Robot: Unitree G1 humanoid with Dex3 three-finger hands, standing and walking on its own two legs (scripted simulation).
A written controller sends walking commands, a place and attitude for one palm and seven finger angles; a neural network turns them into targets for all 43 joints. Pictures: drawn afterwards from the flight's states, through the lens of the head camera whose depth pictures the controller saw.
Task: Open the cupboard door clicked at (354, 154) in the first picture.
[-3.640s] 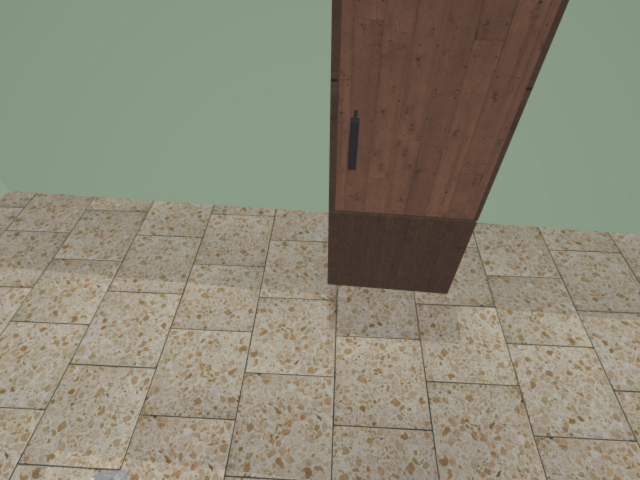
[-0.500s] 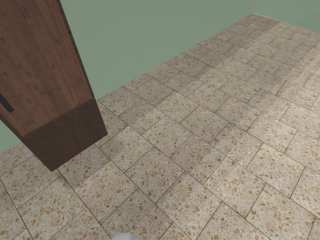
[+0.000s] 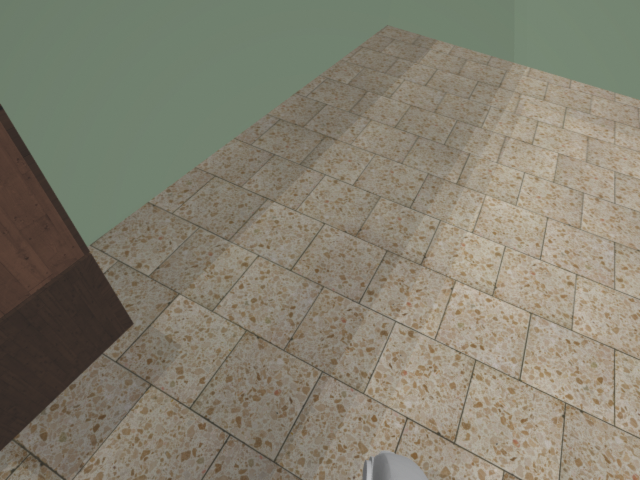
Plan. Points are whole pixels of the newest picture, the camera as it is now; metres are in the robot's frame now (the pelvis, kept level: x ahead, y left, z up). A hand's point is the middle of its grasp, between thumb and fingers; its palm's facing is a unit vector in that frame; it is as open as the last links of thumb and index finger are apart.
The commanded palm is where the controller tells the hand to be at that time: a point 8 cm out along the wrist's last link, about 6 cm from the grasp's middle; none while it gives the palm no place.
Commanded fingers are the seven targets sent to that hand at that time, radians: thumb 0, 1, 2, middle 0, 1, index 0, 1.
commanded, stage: walk to a spot facing it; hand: left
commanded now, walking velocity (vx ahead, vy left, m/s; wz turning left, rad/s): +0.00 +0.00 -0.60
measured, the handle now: out of the picture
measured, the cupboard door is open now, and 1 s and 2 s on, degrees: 0 0 0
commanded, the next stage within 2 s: turn to face it in 0.04 s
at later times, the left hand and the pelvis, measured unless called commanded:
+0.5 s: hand (245, 436) +0.21 +0.12 -0.17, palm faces -0.03 -0.99 -0.14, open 7.4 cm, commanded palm none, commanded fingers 0.00 0.90 0.90 -0.20 -0.30 -0.20 -0.30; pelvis +0.08 -0.03 -0.01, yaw +0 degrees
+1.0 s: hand out of the picture +0.08 +0.24 -0.17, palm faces +0.30 -0.92 -0.26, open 7.4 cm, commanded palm none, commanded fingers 0.00 0.90 0.90 -0.20 -0.30 -0.20 -0.30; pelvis +0.08 +0.01 +0.00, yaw +15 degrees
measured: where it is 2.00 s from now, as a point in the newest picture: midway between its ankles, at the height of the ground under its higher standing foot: outside the picture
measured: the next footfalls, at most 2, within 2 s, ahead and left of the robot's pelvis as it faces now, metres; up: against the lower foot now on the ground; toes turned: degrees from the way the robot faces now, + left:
right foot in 0.20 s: +0.15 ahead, -0.14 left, +0.00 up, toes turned -14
left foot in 0.60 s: +0.13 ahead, +0.08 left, +0.00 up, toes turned +12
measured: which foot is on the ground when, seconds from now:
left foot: down 0.00-0.20, up 0.22-0.58, down 0.60-1.00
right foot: up 0.00-0.18, down 0.20-0.60, up 0.62-1.00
